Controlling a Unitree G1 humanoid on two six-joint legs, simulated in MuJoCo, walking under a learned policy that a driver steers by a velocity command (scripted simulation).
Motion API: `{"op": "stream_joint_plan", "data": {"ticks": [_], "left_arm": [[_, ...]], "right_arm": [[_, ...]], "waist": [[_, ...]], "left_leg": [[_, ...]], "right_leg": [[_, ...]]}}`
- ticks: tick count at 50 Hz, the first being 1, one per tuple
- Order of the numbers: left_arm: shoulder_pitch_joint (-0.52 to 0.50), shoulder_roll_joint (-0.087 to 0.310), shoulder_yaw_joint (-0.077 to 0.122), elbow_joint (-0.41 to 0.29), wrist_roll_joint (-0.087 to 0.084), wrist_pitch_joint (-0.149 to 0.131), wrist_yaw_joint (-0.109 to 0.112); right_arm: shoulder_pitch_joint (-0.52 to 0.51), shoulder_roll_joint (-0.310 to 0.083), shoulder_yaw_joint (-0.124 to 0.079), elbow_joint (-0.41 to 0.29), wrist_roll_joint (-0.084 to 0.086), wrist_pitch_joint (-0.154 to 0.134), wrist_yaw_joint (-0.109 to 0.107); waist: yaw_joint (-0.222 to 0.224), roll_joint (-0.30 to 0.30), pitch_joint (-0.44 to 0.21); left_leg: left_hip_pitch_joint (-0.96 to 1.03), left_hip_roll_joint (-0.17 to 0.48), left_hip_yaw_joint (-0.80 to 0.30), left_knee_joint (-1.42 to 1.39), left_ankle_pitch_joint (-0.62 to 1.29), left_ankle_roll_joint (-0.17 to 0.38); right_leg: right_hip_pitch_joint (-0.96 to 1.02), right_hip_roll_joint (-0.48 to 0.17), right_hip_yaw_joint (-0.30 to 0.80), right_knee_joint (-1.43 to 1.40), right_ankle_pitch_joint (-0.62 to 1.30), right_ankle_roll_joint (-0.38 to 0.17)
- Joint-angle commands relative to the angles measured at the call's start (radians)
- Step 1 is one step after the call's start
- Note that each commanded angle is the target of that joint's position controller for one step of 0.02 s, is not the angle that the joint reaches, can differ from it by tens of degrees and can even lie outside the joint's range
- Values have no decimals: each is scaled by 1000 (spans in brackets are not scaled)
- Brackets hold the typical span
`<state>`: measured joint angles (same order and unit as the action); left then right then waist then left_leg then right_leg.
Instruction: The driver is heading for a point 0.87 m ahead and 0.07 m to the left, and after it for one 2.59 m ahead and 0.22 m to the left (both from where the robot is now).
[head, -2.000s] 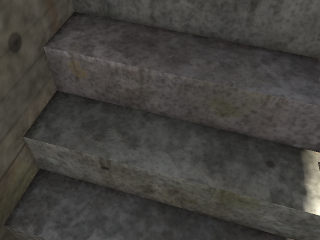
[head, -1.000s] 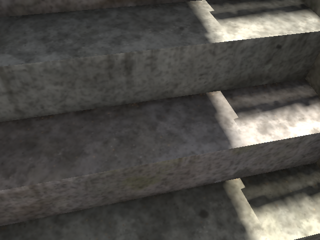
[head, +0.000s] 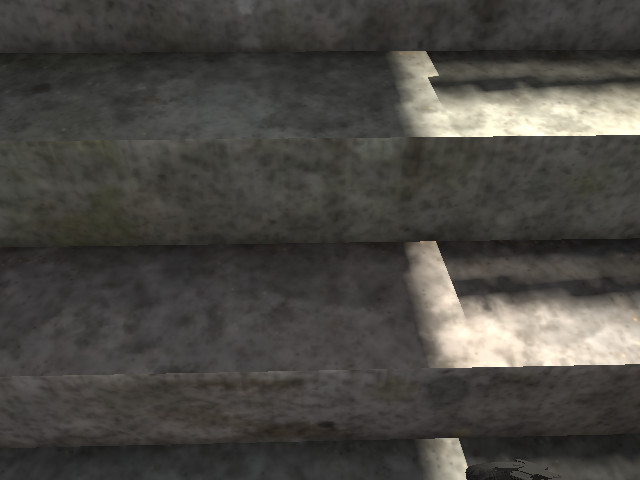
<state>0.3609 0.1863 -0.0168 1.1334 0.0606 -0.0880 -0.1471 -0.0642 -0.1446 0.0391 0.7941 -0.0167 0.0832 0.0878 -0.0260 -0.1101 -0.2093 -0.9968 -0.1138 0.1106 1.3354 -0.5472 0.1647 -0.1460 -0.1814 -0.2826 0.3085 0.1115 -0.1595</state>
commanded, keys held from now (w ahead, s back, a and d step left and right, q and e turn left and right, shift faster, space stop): w+q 0.38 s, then w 0.54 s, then w+e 0.08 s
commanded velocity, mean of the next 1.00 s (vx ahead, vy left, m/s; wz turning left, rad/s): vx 0.50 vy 0.00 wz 0.34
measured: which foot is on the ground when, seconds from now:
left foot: down 0.00-0.38, up 0.40-0.94, down 0.96-1.00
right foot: down 0.00-0.00, up 0.02-0.36, down 0.38-0.96, up 0.98-1.00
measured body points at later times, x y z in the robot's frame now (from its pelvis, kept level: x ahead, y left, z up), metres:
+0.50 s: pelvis +0.23 -0.04 +0.24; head +0.22 -0.07 +0.69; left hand +0.34 +0.23 +0.16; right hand +0.35 -0.28 +0.09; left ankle +0.12 +0.10 -0.30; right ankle +0.32 -0.13 -0.39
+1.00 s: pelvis +0.47 +0.07 +0.40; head +0.48 +0.04 +0.85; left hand +0.31 +0.19 +0.26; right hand +0.79 +0.02 +0.34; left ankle +0.53 +0.18 -0.19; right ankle +0.35 -0.13 -0.31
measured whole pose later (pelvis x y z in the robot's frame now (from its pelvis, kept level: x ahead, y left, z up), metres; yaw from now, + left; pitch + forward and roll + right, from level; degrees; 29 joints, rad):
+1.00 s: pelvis +0.47 +0.07 +0.40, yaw +19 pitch +9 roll +5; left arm 0.56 0.06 -0.01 1.17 0.05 -0.14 -0.11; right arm -0.13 -0.11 0.07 0.73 -0.04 0.04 0.06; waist 0.05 -0.03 -0.18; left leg -0.99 0.01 0.23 1.35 -0.57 0.13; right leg -0.19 -0.15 0.07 0.61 -0.01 -0.10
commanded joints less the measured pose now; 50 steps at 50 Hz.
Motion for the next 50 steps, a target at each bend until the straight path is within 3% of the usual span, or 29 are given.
{"op": "stream_joint_plan", "data": {"ticks": [1,2,3,4,5,7,9,10,11,13,14,16,17,19,20,21,22,23,25,27,31,36,39,42,46,47,48,49,50], "left_arm": [[-158,181,58,-254,-102,-54,131],[-272,81,37,-320,-45,-51,121],[-302,-9,20,-395,18,-55,121],[-179,-14,11,-228,-24,46,44],[-187,18,22,-291,-19,43,27],[-235,-10,-11,-368,26,34,35],[-317,57,-6,-389,11,36,81],[-374,64,-14,-410,-4,41,92],[-393,47,-25,-411,-8,41,98],[-489,37,-45,-486,-1,49,101],[-590,71,-36,-540,-21,53,106],[-796,68,-43,-646,-26,101,95],[-682,62,-22,-621,-39,94,79],[-190,216,43,-447,-35,81,98],[66,289,67,-352,-12,77,115],[205,327,83,-315,28,108,104],[184,276,70,-252,1,84,92],[3,234,62,-258,-54,62,78],[-96,10,16,-182,-55,42,74],[-186,-87,-7,-143,-53,23,90],[-106,-19,9,-122,17,-15,69],[182,-26,-18,12,76,-20,63],[262,-3,-30,39,93,-32,26],[308,-36,-41,71,42,-26,-4],[328,169,17,41,-33,-61,4],[292,148,43,7,-121,-82,152],[284,206,56,6,-135,-100,185],[319,44,21,50,88,-64,1],[285,56,72,2,24,-34,-45]], "right_arm": [[381,-157,-84,130,-41,-47,-108],[259,-210,-103,111,-39,-50,-129],[159,-178,-99,85,-33,-75,-120],[511,-94,-49,209,-89,-51,-51],[532,-107,-61,256,-46,-88,-28],[432,-70,-43,292,-19,-129,-12],[289,-46,-35,249,-42,-151,7],[298,-67,-46,243,-40,-156,-1],[417,-42,-30,296,-59,-155,-22],[477,-100,-26,312,-126,-152,-13],[493,-159,-45,283,-119,-157,-11],[419,-286,-87,259,-20,-137,25],[393,-300,-88,208,4,-178,30],[260,-355,-138,123,24,-217,48],[398,-166,-108,145,-43,-220,54],[511,-65,-85,228,-91,-177,88],[470,-70,-94,278,-43,-161,96],[426,-93,-103,266,2,-157,68],[348,-97,-93,225,-1,-157,13],[336,-52,-67,211,-4,-141,-3],[195,-74,-40,97,11,-128,-1],[38,-22,13,-14,-1,-99,-38],[-177,-66,16,-145,-2,-52,-36],[-372,-24,38,-224,-33,6,-3],[-221,-42,29,-210,-38,15,29],[155,18,13,-44,44,-59,-52],[283,-10,2,-18,70,-95,-88],[395,-160,-20,11,-47,-38,-40],[610,-288,-81,77,-89,-25,-17]], "waist": [[-128,223,-120],[-86,367,-45],[-34,299,37],[-173,186,162],[-79,196,161],[49,119,108],[122,65,90],[85,159,82],[43,210,83],[55,13,80],[21,73,65],[79,205,36],[133,294,63],[277,224,-116],[241,-97,-392],[277,-322,-309],[245,-216,-34],[146,-161,174],[58,125,132],[-15,100,139],[4,116,148],[74,57,238],[79,39,197],[76,-27,174],[-37,-184,-6],[-66,-43,-32],[-141,-109,-64],[-197,80,-375],[-221,347,-296]], "left_leg": [[606,-12,-378,-483,-197,98],[519,116,-800,-759,-419,213],[479,136,-848,-864,-295,210],[542,139,-812,-814,26,150],[680,176,-792,-761,345,144],[718,180,-646,-743,511,138],[549,162,-478,-879,441,106],[464,155,-509,-929,359,121],[505,182,-607,-928,264,125],[486,155,-573,-949,193,59],[423,115,-509,-981,300,51],[-9,197,-553,-1317,600,173],[99,261,-565,-1267,1165,207],[618,260,-449,-829,2093,132],[424,137,-420,-431,1674,65],[117,-74,-456,157,593,-10],[-135,-28,-523,564,665,34],[-236,0,-438,640,675,43],[-220,8,-435,591,693,87],[-256,43,-412,591,626,88],[-364,85,-243,573,572,70],[-835,107,-283,952,450,149],[-749,244,-89,623,601,139],[-370,291,42,541,417,121],[118,90,174,56,152,12],[380,4,181,-108,-135,11],[594,27,42,-294,-76,-4],[1028,282,-477,-475,607,198],[1002,466,-1023,-874,476,281]], "right_leg": [[-255,25,45,737,635,-57],[-480,215,185,1268,-34,3],[-632,245,355,1653,-73,12],[-985,353,673,1828,5,-73],[-1161,346,636,1864,-147,-62],[-1282,279,564,1915,-276,-65],[-1175,175,373,1751,-317,-54],[-1156,189,362,1918,-464,-37],[-1257,205,409,2114,-550,-40],[-1219,160,363,1795,-361,-29],[-1134,148,313,1685,-382,-24],[-452,204,185,1245,-756,97],[-392,261,99,1241,-730,147],[-354,287,263,829,-456,83],[24,100,774,630,-171,-138],[65,-120,1398,185,-590,-331],[-132,-64,1409,120,-1219,-203],[-306,-61,1236,168,-1264,-167],[-306,-13,880,240,-887,-104],[-331,39,718,193,-695,-49],[-299,32,485,36,-519,-45],[25,-85,548,-48,-547,-87],[-18,-90,443,-187,-498,-67],[-271,-106,317,-332,-265,-93],[52,-124,240,-87,1276,-117],[189,-76,223,121,1339,-42],[122,-104,282,326,1276,-16],[-324,3,406,616,721,-31],[-591,241,560,1178,13,17]]}}
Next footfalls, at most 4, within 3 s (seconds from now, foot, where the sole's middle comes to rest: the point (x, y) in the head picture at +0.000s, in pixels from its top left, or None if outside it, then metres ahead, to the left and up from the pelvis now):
0.38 right None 0.36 -0.13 -0.43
0.96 left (186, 322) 0.57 0.20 -0.22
1.40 right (299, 102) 0.81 0.04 -0.02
2.04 left None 1.04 0.24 0.19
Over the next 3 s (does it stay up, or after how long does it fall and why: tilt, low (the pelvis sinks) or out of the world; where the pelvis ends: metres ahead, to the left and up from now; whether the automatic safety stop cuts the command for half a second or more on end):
stays up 1.02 0.12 0.96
